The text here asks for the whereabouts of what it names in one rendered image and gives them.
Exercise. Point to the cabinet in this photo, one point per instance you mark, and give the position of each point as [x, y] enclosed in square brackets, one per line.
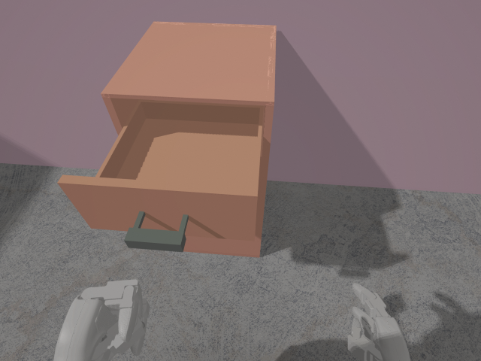
[217, 63]

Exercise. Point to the robot left hand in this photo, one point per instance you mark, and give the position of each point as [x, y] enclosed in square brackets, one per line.
[116, 310]

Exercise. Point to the robot right hand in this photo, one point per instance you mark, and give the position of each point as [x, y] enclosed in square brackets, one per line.
[383, 339]

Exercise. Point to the drawer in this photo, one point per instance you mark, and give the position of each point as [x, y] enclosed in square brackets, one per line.
[176, 158]

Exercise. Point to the handle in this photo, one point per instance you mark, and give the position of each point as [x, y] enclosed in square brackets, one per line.
[155, 239]

